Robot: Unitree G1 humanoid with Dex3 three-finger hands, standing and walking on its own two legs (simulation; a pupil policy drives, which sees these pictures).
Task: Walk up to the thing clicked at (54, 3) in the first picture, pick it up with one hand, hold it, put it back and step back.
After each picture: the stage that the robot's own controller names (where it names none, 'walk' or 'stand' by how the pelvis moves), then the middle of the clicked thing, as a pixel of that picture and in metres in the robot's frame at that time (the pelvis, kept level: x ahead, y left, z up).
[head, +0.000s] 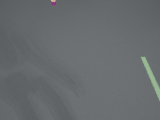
stand; out of the picture +2.32 +0.36 -0.65
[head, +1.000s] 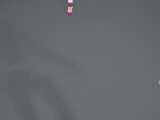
walk; (70, 7) +2.19 +0.09 -0.63
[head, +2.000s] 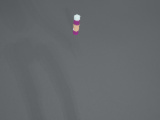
walk; (76, 25) +1.53 -0.04 -0.64
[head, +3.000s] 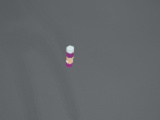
walk; (69, 57) +1.03 +0.01 -0.65
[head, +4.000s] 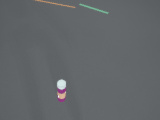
walk; (61, 91) +0.68 +0.09 -0.65
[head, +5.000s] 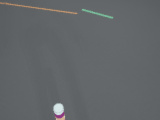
stand; (59, 115) +0.49 +0.14 -0.64
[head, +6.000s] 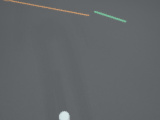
stand; out of the picture +0.42 +0.12 -0.65
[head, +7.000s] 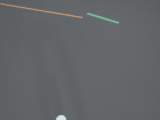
stand; out of the picture +0.41 +0.12 -0.66
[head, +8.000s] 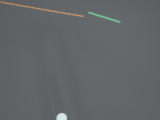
stand; out of the picture +0.42 +0.12 -0.66
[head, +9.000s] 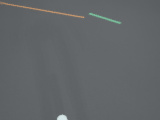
stand; out of the picture +0.41 +0.12 -0.66
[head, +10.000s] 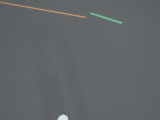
go down; out of the picture +0.41 +0.11 -0.66
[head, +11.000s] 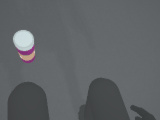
go down; (26, 49) +0.48 +0.17 -0.29
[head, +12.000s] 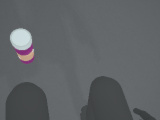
approach; (24, 49) +0.48 +0.18 -0.26
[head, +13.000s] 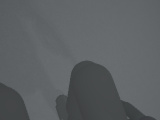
close in; out of the picture +0.47 +0.23 -0.16
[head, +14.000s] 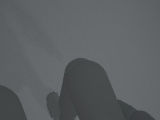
close; out of the picture +0.48 +0.25 -0.16
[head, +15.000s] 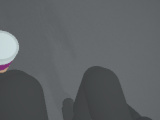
lift; out of the picture +0.36 +0.22 -0.13
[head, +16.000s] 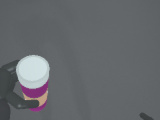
lift; (35, 88) +0.30 +0.14 +0.04
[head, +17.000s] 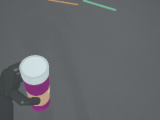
hold; (38, 88) +0.31 +0.14 +0.04
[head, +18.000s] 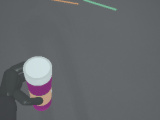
hold; (40, 88) +0.31 +0.14 +0.03
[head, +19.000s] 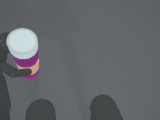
crouch; (27, 59) +0.41 +0.16 -0.04
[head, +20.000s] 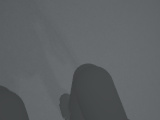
lower; out of the picture +0.47 +0.22 -0.15
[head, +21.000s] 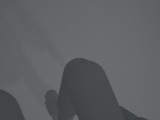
lower; out of the picture +0.47 +0.26 -0.17
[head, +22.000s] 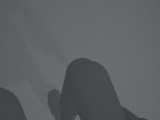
lower; out of the picture +0.46 +0.26 -0.17
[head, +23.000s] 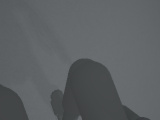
lower; out of the picture +0.45 +0.25 -0.17
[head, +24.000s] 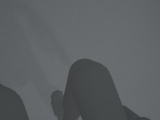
rest; out of the picture +0.45 +0.25 -0.17
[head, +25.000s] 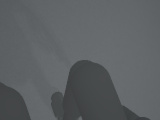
open; out of the picture +0.47 +0.24 -0.17
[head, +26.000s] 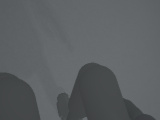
stand; out of the picture +0.45 +0.24 -0.19
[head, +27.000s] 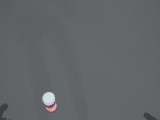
stand; (50, 103) +0.42 +0.15 -0.53
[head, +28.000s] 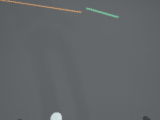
stand; out of the picture +0.41 +0.14 -0.60
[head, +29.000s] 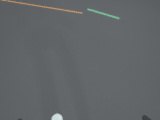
stand; out of the picture +0.40 +0.14 -0.60
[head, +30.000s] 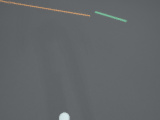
stand; out of the picture +0.42 +0.13 -0.65
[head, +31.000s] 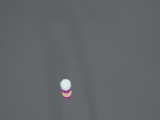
walk; (66, 89) +0.51 +0.10 -0.62
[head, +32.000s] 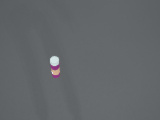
walk; (55, 67) +0.73 +0.16 -0.64
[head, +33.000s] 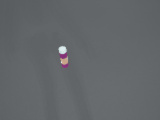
stand; (63, 57) +1.02 +0.20 -0.64
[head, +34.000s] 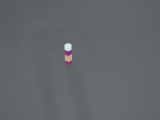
stand; (68, 54) +1.06 +0.12 -0.65
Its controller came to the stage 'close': yes
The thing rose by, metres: 0.68
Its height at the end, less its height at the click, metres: +0.00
